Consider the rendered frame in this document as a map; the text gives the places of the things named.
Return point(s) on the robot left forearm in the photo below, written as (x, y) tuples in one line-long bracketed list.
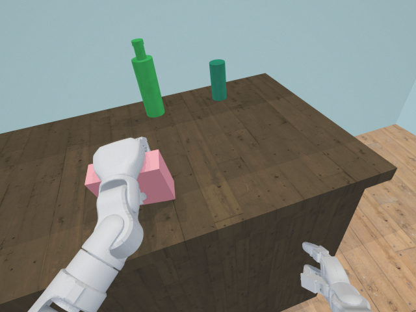
[(82, 285)]

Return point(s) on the robot left hand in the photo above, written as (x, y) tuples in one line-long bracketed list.
[(123, 157)]

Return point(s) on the sponge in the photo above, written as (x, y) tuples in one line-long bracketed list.
[(154, 179)]

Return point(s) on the robot right forearm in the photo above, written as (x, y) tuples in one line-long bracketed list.
[(343, 297)]

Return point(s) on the table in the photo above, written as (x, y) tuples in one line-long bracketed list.
[(255, 176)]

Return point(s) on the robot right hand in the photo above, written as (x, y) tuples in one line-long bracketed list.
[(331, 271)]

